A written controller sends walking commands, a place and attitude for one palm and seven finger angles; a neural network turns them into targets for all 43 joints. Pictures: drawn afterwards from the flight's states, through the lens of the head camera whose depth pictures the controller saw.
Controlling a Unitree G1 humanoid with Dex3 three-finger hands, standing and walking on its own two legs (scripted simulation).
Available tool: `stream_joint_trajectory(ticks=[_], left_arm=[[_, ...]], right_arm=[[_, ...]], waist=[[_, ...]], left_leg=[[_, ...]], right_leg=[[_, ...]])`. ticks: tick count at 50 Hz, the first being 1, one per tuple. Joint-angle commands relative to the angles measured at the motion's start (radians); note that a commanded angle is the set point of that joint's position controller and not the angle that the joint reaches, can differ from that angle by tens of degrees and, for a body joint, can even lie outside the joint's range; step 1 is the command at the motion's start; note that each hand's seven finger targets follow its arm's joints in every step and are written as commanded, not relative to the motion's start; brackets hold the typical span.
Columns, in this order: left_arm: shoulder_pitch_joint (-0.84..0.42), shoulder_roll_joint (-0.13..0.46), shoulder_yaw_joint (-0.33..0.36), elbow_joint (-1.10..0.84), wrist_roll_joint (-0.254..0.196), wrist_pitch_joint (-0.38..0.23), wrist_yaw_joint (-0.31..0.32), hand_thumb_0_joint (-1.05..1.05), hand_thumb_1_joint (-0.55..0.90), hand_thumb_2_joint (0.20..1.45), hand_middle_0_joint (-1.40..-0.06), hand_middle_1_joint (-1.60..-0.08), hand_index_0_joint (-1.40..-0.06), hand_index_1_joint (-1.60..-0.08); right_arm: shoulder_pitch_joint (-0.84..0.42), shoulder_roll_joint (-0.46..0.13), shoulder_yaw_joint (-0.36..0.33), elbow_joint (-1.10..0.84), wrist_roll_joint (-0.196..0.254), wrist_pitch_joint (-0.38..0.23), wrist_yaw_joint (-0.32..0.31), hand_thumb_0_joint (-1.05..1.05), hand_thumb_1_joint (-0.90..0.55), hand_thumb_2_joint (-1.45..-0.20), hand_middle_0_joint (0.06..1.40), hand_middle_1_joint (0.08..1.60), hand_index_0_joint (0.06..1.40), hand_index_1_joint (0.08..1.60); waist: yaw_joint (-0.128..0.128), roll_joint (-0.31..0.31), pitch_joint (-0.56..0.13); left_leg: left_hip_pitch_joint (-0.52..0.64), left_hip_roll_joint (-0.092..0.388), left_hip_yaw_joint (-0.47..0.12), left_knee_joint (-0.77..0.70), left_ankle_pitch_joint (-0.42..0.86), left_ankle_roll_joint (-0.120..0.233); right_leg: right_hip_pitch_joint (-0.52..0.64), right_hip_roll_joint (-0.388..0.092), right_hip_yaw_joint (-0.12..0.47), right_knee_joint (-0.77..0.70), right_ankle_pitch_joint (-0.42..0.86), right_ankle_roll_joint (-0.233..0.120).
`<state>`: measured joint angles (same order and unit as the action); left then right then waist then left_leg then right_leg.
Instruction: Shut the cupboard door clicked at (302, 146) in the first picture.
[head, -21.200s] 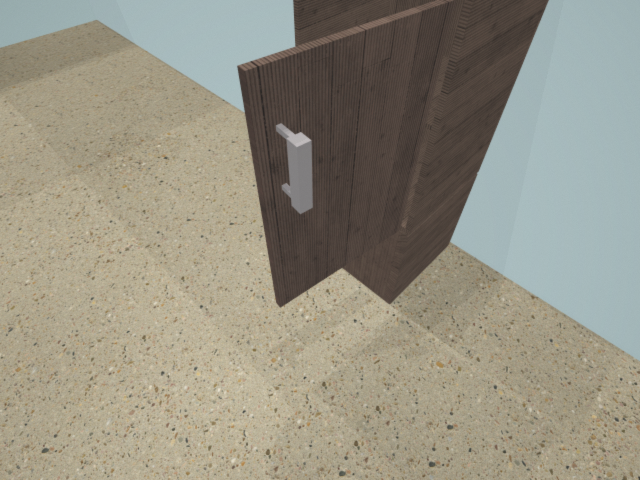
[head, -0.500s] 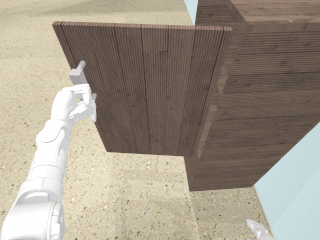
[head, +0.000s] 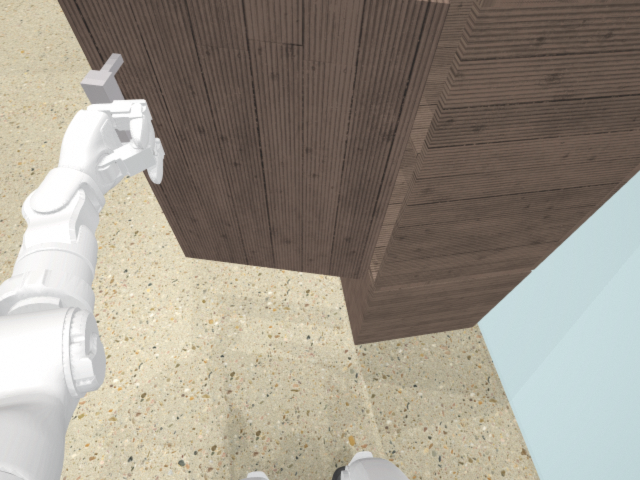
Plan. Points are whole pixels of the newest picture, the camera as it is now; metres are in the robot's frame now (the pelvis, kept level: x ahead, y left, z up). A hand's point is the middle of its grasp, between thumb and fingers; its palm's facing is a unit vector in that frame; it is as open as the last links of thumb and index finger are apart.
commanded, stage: push the door shut along its arc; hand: left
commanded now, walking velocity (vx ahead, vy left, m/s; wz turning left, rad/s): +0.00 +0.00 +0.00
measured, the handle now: (126, 114) +0.56 +0.22 +0.12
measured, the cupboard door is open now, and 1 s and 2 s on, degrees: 74 63 55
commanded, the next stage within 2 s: pull the fist back off the door in 1.14 s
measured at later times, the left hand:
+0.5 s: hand (181, 125) +0.53 +0.14 +0.13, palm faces -0.33 -0.95 +0.01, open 3.1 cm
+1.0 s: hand (214, 98) +0.57 +0.10 +0.13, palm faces -0.39 -0.92 +0.00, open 2.9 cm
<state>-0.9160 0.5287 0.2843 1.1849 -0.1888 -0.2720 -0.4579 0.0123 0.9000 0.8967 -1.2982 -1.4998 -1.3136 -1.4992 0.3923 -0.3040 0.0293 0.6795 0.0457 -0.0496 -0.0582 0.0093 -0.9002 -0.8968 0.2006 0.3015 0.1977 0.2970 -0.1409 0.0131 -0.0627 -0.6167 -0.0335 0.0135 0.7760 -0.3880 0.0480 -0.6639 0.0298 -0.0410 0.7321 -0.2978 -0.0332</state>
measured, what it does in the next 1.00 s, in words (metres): stands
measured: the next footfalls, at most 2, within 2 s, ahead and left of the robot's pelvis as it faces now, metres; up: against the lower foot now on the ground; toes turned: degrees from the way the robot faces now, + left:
none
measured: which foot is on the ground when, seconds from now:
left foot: down 0.00-1.00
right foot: down 0.00-1.00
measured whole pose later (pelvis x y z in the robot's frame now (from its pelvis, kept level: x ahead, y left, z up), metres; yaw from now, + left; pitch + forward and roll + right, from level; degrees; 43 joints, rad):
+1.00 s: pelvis +0.01 +0.01 -0.02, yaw -1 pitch +22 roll -3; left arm -1.32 0.62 0.23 1.38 -0.09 -0.18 -0.50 -0.01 0.88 0.93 -1.30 -1.50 -1.30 -1.50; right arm 0.44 -0.29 0.04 0.69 0.00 0.00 -0.05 0.00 -0.90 -0.90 0.20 0.30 0.20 0.30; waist -0.26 0.04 -0.06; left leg -0.84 -0.01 0.01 0.92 -0.46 0.06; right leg -0.87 0.05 -0.05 0.83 -0.34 -0.03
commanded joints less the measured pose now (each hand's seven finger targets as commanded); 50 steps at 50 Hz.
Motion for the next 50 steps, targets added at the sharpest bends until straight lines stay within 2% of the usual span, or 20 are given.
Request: stream_joint_trajectory(ticks=[1, 4, 8, 11, 13, 15, 16, 18, 19, 20, 25, 28, 31, 33, 36, 39, 42, 43, 46, 50], left_arm=[[-0.546, 0.21, 0.026, -0.204, -0.001, -0.054, -0.022, 0.0, 0.9, 0.9, -1.3, -1.5, -1.3, -1.5], [-0.567, 0.206, 0.023, -0.214, 0.006, -0.055, -0.02, 0.0, 0.9, 0.9, -1.3, -1.5, -1.3, -1.5], [-0.599, 0.218, 0.026, -0.165, 0.01, -0.04, -0.028, 0.0, 0.9, 0.9, -1.3, -1.5, -1.3, -1.5], [-0.645, 0.293, 0.076, -0.138, 0.02, -0.038, -0.023, 0.0, 0.9, 0.9, -1.3, -1.5, -1.3, -1.5], [-0.651, 0.258, 0.046, -0.145, 0.029, -0.043, -0.03, 0.0, 0.9, 0.9, -1.3, -1.5, -1.3, -1.5], [-0.678, 0.222, 0.022, -0.17, 0.018, -0.05, -0.038, 0.0, 0.9, 0.9, -1.3, -1.5, -1.3, -1.5], [-0.663, 0.229, 0.03, -0.164, 0.022, -0.044, -0.042, 0.0, 0.9, 0.9, -1.3, -1.5, -1.3, -1.5], [-0.709, 0.201, 0.003, -0.137, 0.021, -0.033, -0.046, 0.0, 0.9, 0.9, -1.3, -1.5, -1.3, -1.5], [-0.704, 0.235, 0.031, -0.115, 0.025, -0.028, -0.043, 0.0, 0.9, 0.9, -1.3, -1.5, -1.3, -1.5], [-0.737, 0.219, 0.015, -0.116, 0.015, -0.027, -0.044, 0.0, 0.9, 0.9, -1.3, -1.5, -1.3, -1.5], [-0.768, 0.193, 0.001, -0.112, 0.02, -0.02, -0.044, 0.0, 0.9, 0.9, -1.3, -1.5, -1.3, -1.5], [-0.792, 0.217, 0.007, -0.055, 0.039, 0.0, -0.04, 0.0, 0.9, 0.9, -1.3, -1.5, -1.3, -1.5], [-0.808, 0.261, 0.029, -0.048, 0.058, -0.002, -0.032, 0.0, 0.9, 0.9, -1.3, -1.5, -1.3, -1.5], [-0.841, 0.251, 0.014, -0.052, 0.07, -0.002, -0.029, 0.0, 0.9, 0.9, -1.3, -1.5, -1.3, -1.5], [-0.822, 0.301, 0.055, -0.035, 0.072, 0.004, -0.036, 0.0, 0.9, 0.9, -1.3, -1.5, -1.3, -1.5], [-0.868, 0.282, 0.023, -0.021, 0.083, 0.018, -0.04, 0.0, 0.9, 0.9, -1.3, -1.5, -1.3, -1.5], [-0.911, 0.256, -0.008, -0.026, 0.085, 0.021, -0.045, 0.0, 0.9, 0.9, -1.3, -1.5, -1.3, -1.5], [-0.926, 0.229, -0.025, -0.013, 0.083, 0.03, -0.046, 0.0, 0.9, 0.9, -1.3, -1.5, -1.3, -1.5], [-0.972, 0.24, -0.023, -0.03, 0.079, 0.033, -0.052, 0.0, 0.9, 0.9, -1.3, -1.5, -1.3, -1.5], [-1.019, 0.143, -0.08, -0.049, 0.059, 0.04, -0.056, 0.0, 0.9, 0.9, -1.3, -1.5, -1.3, -1.5]], right_arm=[[0.107, -0.168, -0.055, -0.079, -0.006, -0.026, -0.011, 0.0, -0.9, -0.9, 0.2, 0.3, 0.2, 0.3], [0.119, -0.168, -0.057, -0.077, -0.012, -0.025, -0.006, 0.0, -0.9, -0.9, 0.2, 0.3, 0.2, 0.3], [0.133, -0.172, -0.054, -0.073, -0.013, -0.015, -0.008, 0.0, -0.9, -0.9, 0.2, 0.3, 0.2, 0.3], [0.149, -0.183, -0.049, -0.071, -0.016, -0.011, -0.011, 0.0, -0.9, -0.9, 0.2, 0.3, 0.2, 0.3], [0.154, -0.177, -0.053, -0.075, -0.02, -0.012, -0.008, 0.0, -0.9, -0.9, 0.2, 0.3, 0.2, 0.3], [0.159, -0.176, -0.056, -0.074, -0.021, -0.011, -0.008, 0.0, -0.9, -0.9, 0.2, 0.3, 0.2, 0.3], [0.16, -0.179, -0.056, -0.072, -0.024, -0.009, -0.005, 0.0, -0.9, -0.9, 0.2, 0.3, 0.2, 0.3], [0.167, -0.18, -0.057, -0.059, -0.024, -0.006, -0.006, 0.0, -0.9, -0.9, 0.2, 0.3, 0.2, 0.3], [0.172, -0.186, -0.057, -0.06, -0.025, -0.003, -0.007, 0.0, -0.9, -0.9, 0.2, 0.3, 0.2, 0.3], [0.172, -0.185, -0.052, -0.059, -0.024, -0.002, -0.012, 0.0, -0.9, -0.9, 0.2, 0.3, 0.2, 0.3], [0.186, -0.185, -0.055, -0.052, -0.029, 0.001, -0.012, 0.0, -0.9, -0.9, 0.2, 0.3, 0.2, 0.3], [0.192, -0.187, -0.053, -0.043, -0.033, 0.006, -0.01, 0.0, -0.9, -0.9, 0.2, 0.3, 0.2, 0.3], [0.196, -0.191, -0.049, -0.052, -0.036, 0.013, -0.01, 0.0, -0.9, -0.9, 0.2, 0.3, 0.2, 0.3], [0.205, -0.19, -0.052, -0.05, -0.039, 0.016, -0.008, 0.0, -0.9, -0.9, 0.2, 0.3, 0.2, 0.3], [0.215, -0.196, -0.051, -0.059, -0.042, 0.026, -0.009, 0.0, -0.9, -0.9, 0.2, 0.3, 0.2, 0.3], [0.225, -0.193, -0.053, -0.057, -0.04, 0.03, -0.011, 0.0, -0.9, -0.9, 0.2, 0.3, 0.2, 0.3], [0.23, -0.192, -0.053, -0.043, -0.042, 0.036, -0.013, 0.0, -0.9, -0.9, 0.2, 0.3, 0.2, 0.3], [0.232, -0.192, -0.053, -0.035, -0.044, 0.035, -0.012, 0.0, -0.9, -0.9, 0.2, 0.3, 0.2, 0.3], [0.241, -0.195, -0.055, -0.018, -0.047, 0.037, -0.012, 0.0, -0.9, -0.9, 0.2, 0.3, 0.2, 0.3], [0.243, -0.191, -0.057, 0.005, -0.049, 0.031, -0.011, 0.0, -0.9, -0.9, 0.2, 0.3, 0.2, 0.3]], waist=[[-0.05, 0.058, -0.405], [-0.051, 0.097, -0.435], [-0.068, 0.073, -0.409], [-0.067, 0.092, -0.418], [-0.073, 0.096, -0.449], [-0.075, 0.146, -0.478], [-0.07, 0.144, -0.487], [-0.098, 0.099, -0.445], [-0.094, 0.082, -0.433], [-0.1, 0.125, -0.43], [-0.105, 0.133, -0.477], [-0.126, 0.074, -0.436], [-0.111, 0.137, -0.473], [-0.128, 0.126, -0.478], [-0.115, 0.115, -0.528], [-0.147, 0.072, -0.49], [-0.153, 0.135, -0.513], [-0.169, 0.116, -0.497], [-0.171, 0.168, -0.538], [-0.189, 0.204, -0.545]], left_leg=[[0.181, 0.034, -0.063, -0.08, 0.274, -0.012], [0.222, 0.037, -0.072, -0.069, 0.302, -0.017], [0.191, 0.039, -0.068, -0.059, 0.291, -0.013], [0.184, 0.04, -0.077, -0.053, 0.296, -0.015], [0.212, 0.042, -0.082, -0.043, 0.329, -0.018], [0.282, 0.046, -0.092, -0.029, 0.412, -0.026], [0.299, 0.05, -0.097, -0.023, 0.424, -0.03], [0.275, 0.052, -0.102, -0.022, 0.392, -0.025], [0.248, 0.053, -0.101, -0.023, 0.361, -0.023], [0.26, 0.048, -0.1, -0.02, 0.39, -0.026], [0.305, 0.053, -0.112, 0.003, 0.463, -0.034], [0.233, 0.051, -0.103, 0.01, 0.393, -0.023], [0.239, 0.048, -0.103, 0.026, 0.433, -0.03], [0.242, 0.053, -0.107, 0.038, 0.435, -0.029], [0.237, 0.052, -0.102, 0.052, 0.474, -0.029], [0.161, 0.046, -0.081, 0.06, 0.396, -0.013], [0.202, 0.048, -0.09, 0.072, 0.431, -0.019], [0.199, 0.048, -0.09, 0.076, 0.419, -0.015], [0.245, 0.05, -0.094, 0.091, 0.473, -0.018], [0.309, 0.052, -0.106, 0.103, 0.522, -0.02]], right_leg=[[0.173, -0.012, 0.053, -0.068, 0.219, 0.005], [0.139, -0.009, 0.045, -0.061, 0.216, 0.002], [0.12, -0.003, 0.043, -0.061, 0.215, 0.005], [0.115, 0.0, 0.042, -0.051, 0.209, 0.0], [0.102, 0.001, 0.037, -0.043, 0.227, 0.001], [0.061, 0.005, 0.026, -0.029, 0.253, -0.004], [0.045, 0.009, 0.024, -0.03, 0.249, -0.002], [0.018, 0.01, 0.021, -0.036, 0.229, 0.002], [0.019, 0.01, 0.021, -0.035, 0.211, 0.001], [0.007, 0.011, 0.016, -0.026, 0.221, -0.004], [-0.022, 0.014, 0.008, -0.009, 0.245, -0.007], [-0.022, 0.015, 0.014, -0.014, 0.23, 0.001], [-0.024, 0.015, 0.016, 0.009, 0.252, -0.005], [-0.045, 0.016, 0.015, 0.014, 0.248, -0.002], [-0.013, 0.02, 0.015, 0.029, 0.29, -0.003], [0.002, 0.021, 0.024, 0.016, 0.284, 0.005], [-0.037, 0.024, 0.018, 0.027, 0.289, 0.0], [-0.052, 0.026, 0.015, 0.023, 0.282, 0.002], [-0.074, 0.031, 0.01, 0.035, 0.299, -0.004], [-0.133, 0.036, -0.011, 0.045, 0.289, -0.01]])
